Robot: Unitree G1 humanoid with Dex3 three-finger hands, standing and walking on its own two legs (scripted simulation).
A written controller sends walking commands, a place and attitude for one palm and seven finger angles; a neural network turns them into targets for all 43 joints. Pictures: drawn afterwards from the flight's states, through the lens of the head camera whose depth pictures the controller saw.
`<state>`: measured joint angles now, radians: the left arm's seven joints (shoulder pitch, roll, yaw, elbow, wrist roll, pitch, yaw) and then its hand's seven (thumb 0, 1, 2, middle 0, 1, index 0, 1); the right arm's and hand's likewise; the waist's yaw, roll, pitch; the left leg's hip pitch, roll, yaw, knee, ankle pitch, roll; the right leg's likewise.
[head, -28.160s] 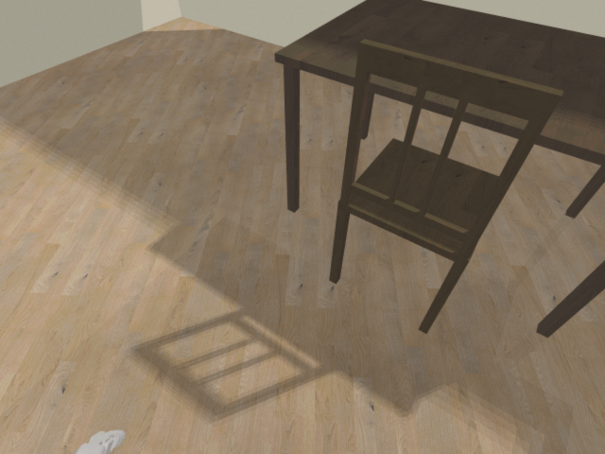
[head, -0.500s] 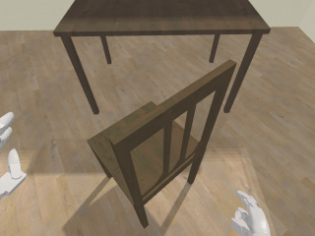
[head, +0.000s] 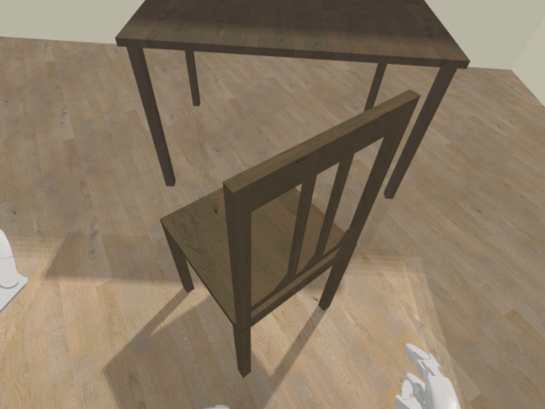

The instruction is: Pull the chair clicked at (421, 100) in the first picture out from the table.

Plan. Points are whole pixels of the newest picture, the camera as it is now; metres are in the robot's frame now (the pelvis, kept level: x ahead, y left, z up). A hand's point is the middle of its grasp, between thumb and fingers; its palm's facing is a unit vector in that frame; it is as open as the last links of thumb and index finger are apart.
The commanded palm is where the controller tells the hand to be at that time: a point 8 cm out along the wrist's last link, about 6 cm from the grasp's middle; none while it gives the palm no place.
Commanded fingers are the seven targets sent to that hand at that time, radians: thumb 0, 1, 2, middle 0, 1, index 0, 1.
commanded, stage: step back with the hand held close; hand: left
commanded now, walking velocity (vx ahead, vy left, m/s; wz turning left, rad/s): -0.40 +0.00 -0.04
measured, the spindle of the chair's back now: (299, 232) +0.45 -0.04 -0.06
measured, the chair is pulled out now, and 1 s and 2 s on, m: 0.54 0.54 0.54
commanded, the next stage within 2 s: stop stepping back and stand still in 0.44 s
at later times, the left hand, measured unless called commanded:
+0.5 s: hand out of the picture +0.15 +0.25 +0.18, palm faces +0.40 -0.79 -0.47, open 7.4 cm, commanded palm +0.08 +0.31 +0.19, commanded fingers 0.00 0.90 0.90 -0.20 -0.30 -0.20 -0.30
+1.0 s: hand out of the picture +0.10 +0.28 +0.16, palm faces +0.41 -0.81 -0.42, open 7.4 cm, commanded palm +0.04 +0.31 +0.19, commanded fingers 0.00 0.90 0.90 -0.20 -0.30 -0.20 -0.30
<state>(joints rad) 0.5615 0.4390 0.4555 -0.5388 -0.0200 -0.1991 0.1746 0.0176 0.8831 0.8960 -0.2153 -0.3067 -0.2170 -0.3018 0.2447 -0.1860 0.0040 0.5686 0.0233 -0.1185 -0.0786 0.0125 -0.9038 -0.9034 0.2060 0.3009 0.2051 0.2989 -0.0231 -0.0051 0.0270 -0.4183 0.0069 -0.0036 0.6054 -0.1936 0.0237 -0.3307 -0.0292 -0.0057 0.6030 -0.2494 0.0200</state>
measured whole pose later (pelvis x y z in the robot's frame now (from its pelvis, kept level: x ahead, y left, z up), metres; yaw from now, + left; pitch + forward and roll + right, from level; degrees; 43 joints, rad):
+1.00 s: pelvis -0.11 +0.01 +0.01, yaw -2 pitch -2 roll -1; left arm 0.55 0.38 0.42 -0.39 -0.04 -0.18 0.15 0.01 0.88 0.90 -0.21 -0.31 -0.22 -0.30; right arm 0.28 -0.22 0.00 0.66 0.02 -0.14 -0.08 0.01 -0.90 -0.90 0.21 0.30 0.20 0.30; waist -0.04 -0.01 -0.04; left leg -0.27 0.01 0.01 0.53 -0.23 0.02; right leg -0.27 -0.01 -0.02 0.52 -0.28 0.01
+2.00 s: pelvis -0.10 +0.01 +0.02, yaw +1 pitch +0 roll +0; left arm 0.34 0.20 0.00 1.09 0.01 0.02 0.02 0.00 0.92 0.90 -0.20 -0.30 -0.20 -0.30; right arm 0.30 -0.16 -0.01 1.07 -0.01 0.02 -0.01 0.01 -0.91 -0.90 0.20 0.30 0.20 0.30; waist 0.01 0.03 0.04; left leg -0.24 -0.02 -0.03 0.44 -0.19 0.01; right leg -0.19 -0.01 -0.05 0.43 -0.24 -0.01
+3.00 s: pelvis -0.07 +0.01 +0.02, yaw +0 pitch +0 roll +0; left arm 0.29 0.13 0.00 1.12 0.01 0.00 0.04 0.01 0.90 0.90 -0.20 -0.30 -0.20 -0.30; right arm 0.29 -0.13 -0.01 1.13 -0.01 -0.01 -0.03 0.00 -0.91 -0.90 0.20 0.30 0.20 0.30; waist 0.00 0.00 0.04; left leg -0.18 -0.03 -0.01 0.42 -0.23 0.02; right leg -0.13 -0.02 -0.03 0.41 -0.27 0.00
